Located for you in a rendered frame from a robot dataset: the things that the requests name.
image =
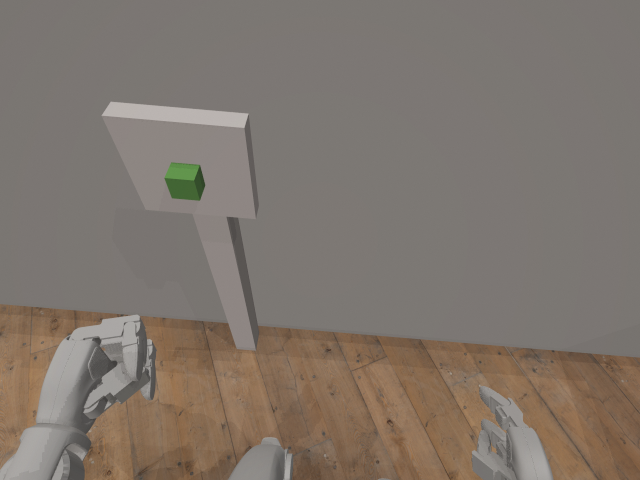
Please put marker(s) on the panel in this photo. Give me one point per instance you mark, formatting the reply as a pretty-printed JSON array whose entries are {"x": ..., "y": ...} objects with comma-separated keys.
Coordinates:
[{"x": 148, "y": 138}]

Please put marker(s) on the button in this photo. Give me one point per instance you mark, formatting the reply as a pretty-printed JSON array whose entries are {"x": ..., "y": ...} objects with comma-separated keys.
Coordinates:
[{"x": 185, "y": 181}]

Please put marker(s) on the robot left forearm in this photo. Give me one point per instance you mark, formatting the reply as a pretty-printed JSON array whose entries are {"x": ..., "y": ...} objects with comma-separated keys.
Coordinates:
[{"x": 48, "y": 452}]

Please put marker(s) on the left robot thigh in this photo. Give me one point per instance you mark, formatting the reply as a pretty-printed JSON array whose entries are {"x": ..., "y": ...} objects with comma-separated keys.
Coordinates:
[{"x": 264, "y": 462}]

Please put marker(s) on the robot left hand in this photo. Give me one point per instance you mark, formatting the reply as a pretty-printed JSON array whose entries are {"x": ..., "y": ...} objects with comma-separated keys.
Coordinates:
[{"x": 69, "y": 394}]

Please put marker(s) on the robot right hand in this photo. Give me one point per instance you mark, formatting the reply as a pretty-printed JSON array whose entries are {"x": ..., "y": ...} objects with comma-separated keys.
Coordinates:
[{"x": 519, "y": 452}]

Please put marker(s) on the robot left shin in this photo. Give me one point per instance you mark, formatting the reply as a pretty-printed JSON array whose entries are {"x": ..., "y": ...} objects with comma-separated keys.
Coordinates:
[{"x": 270, "y": 440}]

